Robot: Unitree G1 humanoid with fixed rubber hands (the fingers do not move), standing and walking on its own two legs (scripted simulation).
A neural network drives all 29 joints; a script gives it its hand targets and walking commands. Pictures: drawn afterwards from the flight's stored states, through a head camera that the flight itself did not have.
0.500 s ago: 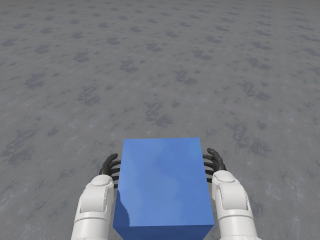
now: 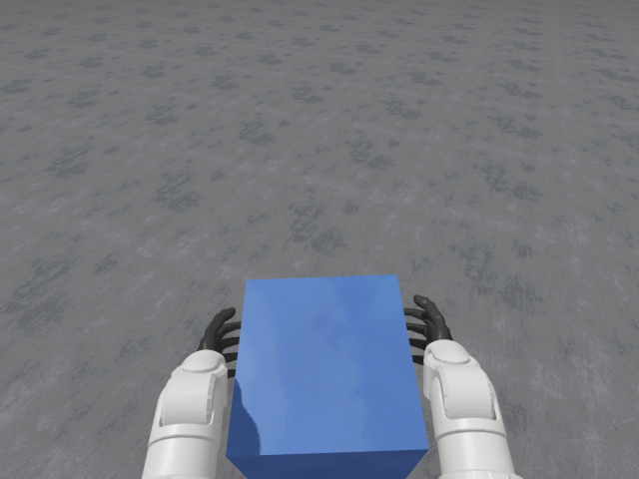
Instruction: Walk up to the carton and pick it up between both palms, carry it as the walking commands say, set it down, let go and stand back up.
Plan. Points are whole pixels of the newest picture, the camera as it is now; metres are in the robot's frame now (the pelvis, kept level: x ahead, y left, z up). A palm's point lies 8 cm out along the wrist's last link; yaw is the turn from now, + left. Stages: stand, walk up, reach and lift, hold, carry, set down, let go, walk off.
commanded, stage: hold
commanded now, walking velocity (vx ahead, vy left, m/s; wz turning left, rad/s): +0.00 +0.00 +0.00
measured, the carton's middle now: (325, 389) +0.28 +0.00 -0.03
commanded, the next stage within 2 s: carry in 0.38 s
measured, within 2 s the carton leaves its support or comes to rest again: neither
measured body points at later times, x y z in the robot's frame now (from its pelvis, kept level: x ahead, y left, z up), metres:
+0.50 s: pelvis +0.00 +0.00 -0.01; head -0.04 +0.00 +0.44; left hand +0.29 +0.14 +0.04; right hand +0.30 -0.15 +0.06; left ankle +0.00 +0.12 -0.74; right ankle +0.04 -0.11 -0.74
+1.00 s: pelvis -0.03 -0.05 -0.02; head -0.05 -0.03 +0.42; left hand +0.20 +0.15 +0.04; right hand +0.28 -0.13 +0.07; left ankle -0.04 +0.02 -0.74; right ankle +0.03 -0.12 -0.73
